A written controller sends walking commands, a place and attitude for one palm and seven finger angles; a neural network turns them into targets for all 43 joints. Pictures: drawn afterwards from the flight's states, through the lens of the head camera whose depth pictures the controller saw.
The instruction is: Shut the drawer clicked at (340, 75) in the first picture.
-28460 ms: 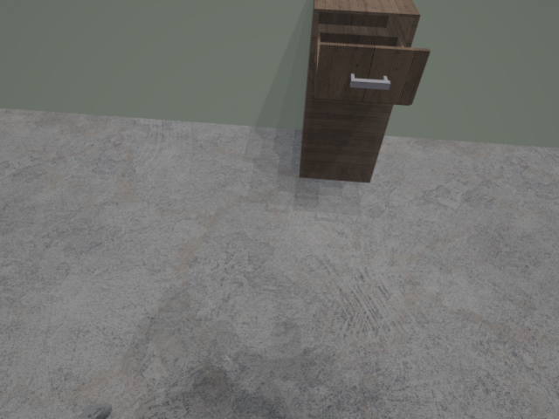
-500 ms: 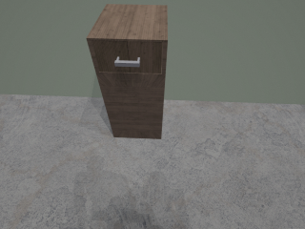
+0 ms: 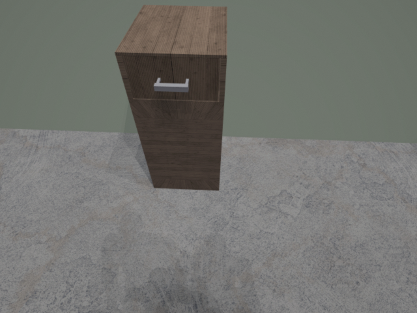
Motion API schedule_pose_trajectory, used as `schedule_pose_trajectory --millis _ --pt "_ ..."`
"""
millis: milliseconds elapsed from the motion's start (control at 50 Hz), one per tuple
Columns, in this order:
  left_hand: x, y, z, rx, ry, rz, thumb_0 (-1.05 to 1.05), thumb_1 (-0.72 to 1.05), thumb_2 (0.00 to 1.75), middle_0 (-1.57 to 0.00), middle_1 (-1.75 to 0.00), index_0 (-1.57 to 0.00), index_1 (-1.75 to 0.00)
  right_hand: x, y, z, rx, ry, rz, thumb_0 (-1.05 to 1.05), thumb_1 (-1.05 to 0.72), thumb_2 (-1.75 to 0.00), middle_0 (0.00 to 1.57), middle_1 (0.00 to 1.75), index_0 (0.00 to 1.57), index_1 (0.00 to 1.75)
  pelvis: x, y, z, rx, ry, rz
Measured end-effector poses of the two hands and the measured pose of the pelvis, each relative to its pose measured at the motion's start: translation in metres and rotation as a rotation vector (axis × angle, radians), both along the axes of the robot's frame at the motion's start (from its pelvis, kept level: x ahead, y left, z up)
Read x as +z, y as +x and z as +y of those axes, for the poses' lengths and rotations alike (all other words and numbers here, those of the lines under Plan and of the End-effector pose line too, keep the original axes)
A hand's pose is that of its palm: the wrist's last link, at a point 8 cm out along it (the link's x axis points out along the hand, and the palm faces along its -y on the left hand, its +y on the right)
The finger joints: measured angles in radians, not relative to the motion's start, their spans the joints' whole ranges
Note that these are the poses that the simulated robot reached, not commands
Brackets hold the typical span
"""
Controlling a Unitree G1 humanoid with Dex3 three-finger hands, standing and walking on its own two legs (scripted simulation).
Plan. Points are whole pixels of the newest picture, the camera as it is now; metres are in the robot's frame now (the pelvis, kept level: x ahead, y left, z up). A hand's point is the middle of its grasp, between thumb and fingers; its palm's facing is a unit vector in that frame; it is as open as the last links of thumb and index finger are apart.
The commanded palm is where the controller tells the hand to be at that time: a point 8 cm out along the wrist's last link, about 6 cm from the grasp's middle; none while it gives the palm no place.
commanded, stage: look to check the result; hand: left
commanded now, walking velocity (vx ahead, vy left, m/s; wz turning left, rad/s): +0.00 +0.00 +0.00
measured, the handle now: (172, 84) +0.84 +0.18 -0.04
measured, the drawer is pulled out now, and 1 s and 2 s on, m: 0.00 0.00 0.00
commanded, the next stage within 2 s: stand and wait in 0.06 s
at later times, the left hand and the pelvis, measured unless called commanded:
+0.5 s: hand out of the picture +0.00 +0.16 -0.17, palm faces +0.04 -0.98 -0.19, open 7.3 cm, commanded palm none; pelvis +0.01 -0.01 +0.00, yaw +0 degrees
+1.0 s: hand out of the picture +0.01 +0.16 -0.17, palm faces +0.04 -0.98 -0.20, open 7.4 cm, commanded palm none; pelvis +0.01 -0.01 +0.00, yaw +0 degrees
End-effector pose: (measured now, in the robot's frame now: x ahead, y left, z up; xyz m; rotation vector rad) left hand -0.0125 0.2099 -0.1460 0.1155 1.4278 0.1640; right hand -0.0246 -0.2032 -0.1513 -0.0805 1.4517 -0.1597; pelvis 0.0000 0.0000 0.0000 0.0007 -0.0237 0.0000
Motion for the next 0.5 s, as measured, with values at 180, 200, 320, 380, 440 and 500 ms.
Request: schedule_pose_trajectory --millis 180,200,320,380,440,500 --pt "0.001 0.005 0.000 0.002 0.007 -0.005 0.00 0.91 0.90 -0.20 -0.30 -0.20 -0.30 0.000 0.005 -0.004 0.005 0.000 0.001 0.00 -0.91 -0.90 0.20 0.30 0.20 0.30 0.000 0.003 -0.003 0.003 0.001 0.001" --pt "0.001 0.005 0.000 0.002 0.008 -0.005 0.00 0.91 0.90 -0.20 -0.30 -0.20 -0.30 0.000 0.005 -0.004 0.005 -0.001 0.001 0.00 -0.91 -0.90 0.20 0.30 0.20 0.30 0.000 0.004 -0.003 0.003 0.001 0.001" --pt "0.001 0.008 -0.001 0.001 0.008 -0.009 0.00 0.91 0.90 -0.20 -0.30 -0.20 -0.30 0.000 0.008 -0.008 0.006 -0.007 -0.004 0.00 -0.91 -0.90 0.20 0.30 0.20 0.30 0.000 0.005 -0.005 0.002 0.001 -0.002" --pt "0.001 0.009 -0.002 0.000 0.009 -0.010 0.00 0.91 0.90 -0.20 -0.30 -0.20 -0.30 0.000 0.009 -0.009 0.006 -0.009 -0.006 0.00 -0.91 -0.90 0.20 0.30 0.20 0.30 0.001 0.006 -0.005 0.001 0.001 -0.002" --pt "0.001 0.010 -0.002 -0.001 0.009 -0.010 0.00 0.91 0.90 -0.20 -0.30 -0.20 -0.30 0.001 0.010 -0.010 0.007 -0.009 -0.005 0.00 -0.91 -0.90 0.20 0.30 0.20 0.30 0.001 0.006 -0.006 0.002 0.001 -0.001" --pt "0.001 0.010 -0.002 -0.001 0.009 -0.009 0.00 0.91 0.90 -0.20 -0.30 -0.20 -0.30 0.001 0.010 -0.011 0.008 -0.010 -0.002 0.00 -0.91 -0.90 0.20 0.30 0.20 0.30 0.001 0.006 -0.007 0.002 0.000 0.000"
